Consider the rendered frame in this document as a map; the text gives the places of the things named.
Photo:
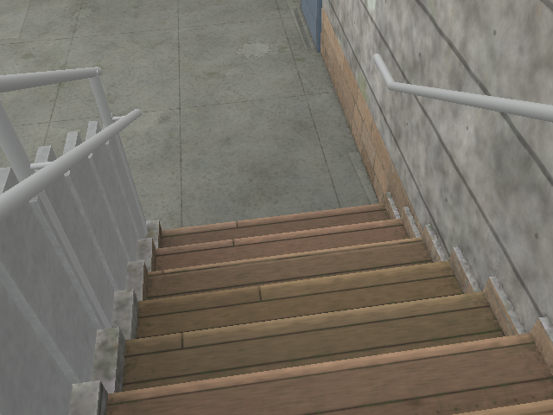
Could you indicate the stairs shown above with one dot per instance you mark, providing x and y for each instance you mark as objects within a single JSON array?
[{"x": 332, "y": 312}]

